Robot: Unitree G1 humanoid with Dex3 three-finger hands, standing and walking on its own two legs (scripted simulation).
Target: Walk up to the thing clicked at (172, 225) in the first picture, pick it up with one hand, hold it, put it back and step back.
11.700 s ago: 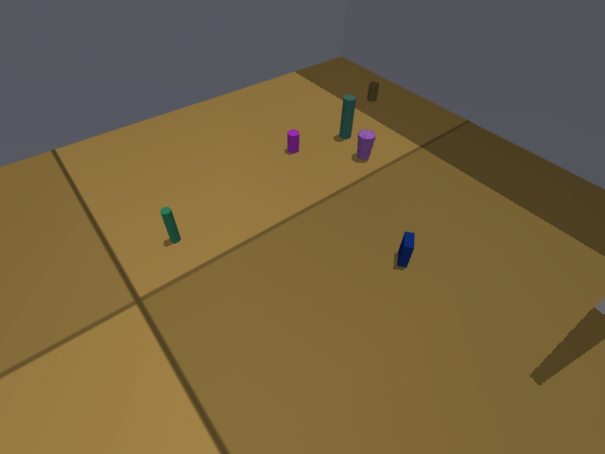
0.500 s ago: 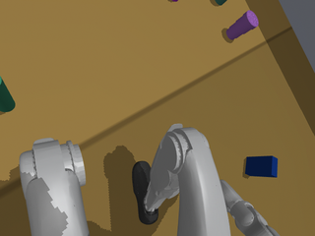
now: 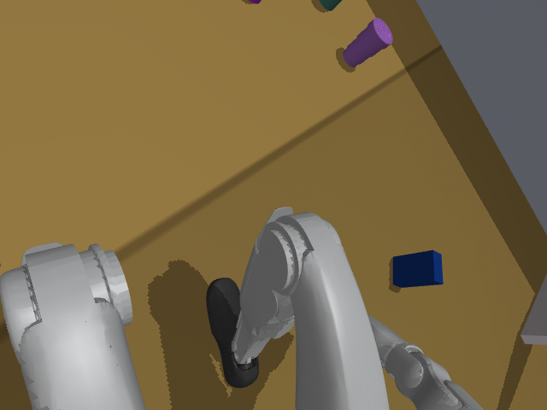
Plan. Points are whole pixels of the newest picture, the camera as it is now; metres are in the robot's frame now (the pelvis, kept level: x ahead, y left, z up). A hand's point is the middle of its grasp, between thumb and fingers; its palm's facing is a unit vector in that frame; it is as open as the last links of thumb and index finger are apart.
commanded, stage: close in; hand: left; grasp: from the side
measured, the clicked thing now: out of the picture +0.45 +0.29 -0.20
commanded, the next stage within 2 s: rest palm in 0.22 s
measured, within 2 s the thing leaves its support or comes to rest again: leaves its support in 1.34 s
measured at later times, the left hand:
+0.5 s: hand out of the picture +0.42 +0.28 -0.18, palm faces +0.34 -0.94 +0.01, open 15.9 cm
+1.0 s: hand out of the picture +0.44 +0.28 -0.18, palm faces +0.36 -0.93 -0.01, open 6.4 cm
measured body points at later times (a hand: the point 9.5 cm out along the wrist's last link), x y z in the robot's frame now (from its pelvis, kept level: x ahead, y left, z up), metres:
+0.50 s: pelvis +0.00 +0.00 +0.00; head +0.22 +0.20 +0.33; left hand +0.40 +0.33 -0.17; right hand +0.17 -0.24 -0.03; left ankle +0.09 +0.12 -0.25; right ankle +0.16 -0.13 -0.25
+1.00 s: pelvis +0.00 +0.00 +0.00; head +0.24 +0.19 +0.33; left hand +0.42 +0.33 -0.17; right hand +0.16 -0.25 -0.03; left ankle +0.09 +0.12 -0.25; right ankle +0.16 -0.13 -0.25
